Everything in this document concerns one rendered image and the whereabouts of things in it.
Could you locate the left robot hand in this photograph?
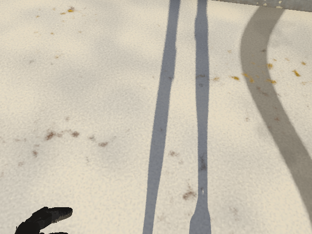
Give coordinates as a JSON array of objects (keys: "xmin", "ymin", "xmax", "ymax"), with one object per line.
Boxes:
[{"xmin": 15, "ymin": 207, "xmax": 73, "ymax": 234}]

